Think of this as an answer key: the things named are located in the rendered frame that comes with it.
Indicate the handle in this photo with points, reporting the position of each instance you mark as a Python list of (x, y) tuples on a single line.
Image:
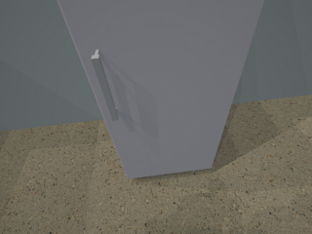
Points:
[(96, 61)]

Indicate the fridge door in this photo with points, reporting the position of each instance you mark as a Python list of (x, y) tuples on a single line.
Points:
[(172, 67)]

